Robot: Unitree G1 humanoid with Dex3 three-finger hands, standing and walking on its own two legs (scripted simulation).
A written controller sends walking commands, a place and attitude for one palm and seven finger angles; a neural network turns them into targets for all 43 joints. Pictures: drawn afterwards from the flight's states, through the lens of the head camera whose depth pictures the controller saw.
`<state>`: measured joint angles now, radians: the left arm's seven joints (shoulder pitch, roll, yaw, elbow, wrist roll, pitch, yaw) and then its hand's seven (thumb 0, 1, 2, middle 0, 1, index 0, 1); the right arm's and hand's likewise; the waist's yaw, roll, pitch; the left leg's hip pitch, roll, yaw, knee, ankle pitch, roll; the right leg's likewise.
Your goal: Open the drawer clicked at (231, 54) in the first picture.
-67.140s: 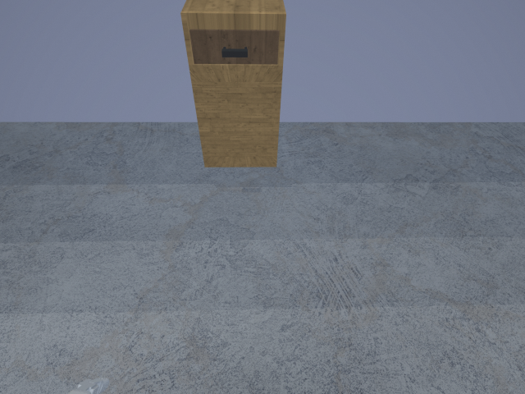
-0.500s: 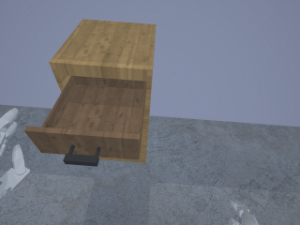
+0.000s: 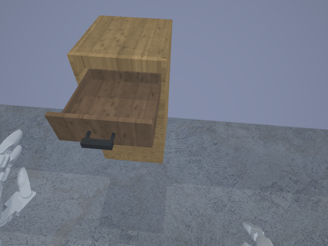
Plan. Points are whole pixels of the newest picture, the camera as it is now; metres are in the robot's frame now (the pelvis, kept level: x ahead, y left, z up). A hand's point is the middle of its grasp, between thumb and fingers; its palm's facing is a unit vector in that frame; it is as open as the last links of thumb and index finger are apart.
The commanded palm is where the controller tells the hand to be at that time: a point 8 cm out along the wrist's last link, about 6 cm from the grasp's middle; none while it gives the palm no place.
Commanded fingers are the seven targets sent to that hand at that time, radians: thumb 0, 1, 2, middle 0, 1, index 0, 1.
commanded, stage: stop stepping back and stand still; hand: left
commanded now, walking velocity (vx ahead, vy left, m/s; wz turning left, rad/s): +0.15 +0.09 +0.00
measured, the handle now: (99, 139) +0.48 +0.25 -0.09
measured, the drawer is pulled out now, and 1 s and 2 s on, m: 0.30 0.30 0.30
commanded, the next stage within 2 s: let the arm hang, fingers relaxed in 0.38 s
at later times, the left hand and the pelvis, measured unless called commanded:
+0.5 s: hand (27, 201) +0.18 +0.25 +0.12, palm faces +0.31 -0.83 -0.47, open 7.4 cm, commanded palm none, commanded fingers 0.00 0.90 0.90 -0.20 -0.30 -0.20 -0.30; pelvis -0.01 +0.01 -0.01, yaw +1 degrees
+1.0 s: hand out of the picture +0.00 +0.21 -0.18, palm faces +0.05 -0.97 -0.23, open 7.2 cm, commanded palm none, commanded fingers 0.00 0.90 0.90 -0.20 -0.30 -0.20 -0.30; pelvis -0.01 +0.02 +0.00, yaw +2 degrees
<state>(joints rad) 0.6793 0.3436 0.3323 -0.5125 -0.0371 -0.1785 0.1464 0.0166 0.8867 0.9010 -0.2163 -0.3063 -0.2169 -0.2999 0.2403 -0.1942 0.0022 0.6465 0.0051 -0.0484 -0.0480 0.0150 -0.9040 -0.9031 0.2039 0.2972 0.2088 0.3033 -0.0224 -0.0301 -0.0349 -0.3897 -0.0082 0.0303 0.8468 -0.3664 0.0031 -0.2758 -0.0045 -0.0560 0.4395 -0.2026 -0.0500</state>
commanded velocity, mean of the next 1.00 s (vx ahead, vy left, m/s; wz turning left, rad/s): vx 0.03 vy -0.01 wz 0.00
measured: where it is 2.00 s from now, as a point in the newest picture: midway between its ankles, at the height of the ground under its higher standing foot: outside the picture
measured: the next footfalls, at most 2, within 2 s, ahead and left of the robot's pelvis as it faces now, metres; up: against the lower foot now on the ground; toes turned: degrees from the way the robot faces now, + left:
left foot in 0.10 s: +0.02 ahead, +0.12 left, +0.00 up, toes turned +1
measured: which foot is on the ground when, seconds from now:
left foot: up 0.00-0.08, down 0.10-1.00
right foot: down 0.00-1.00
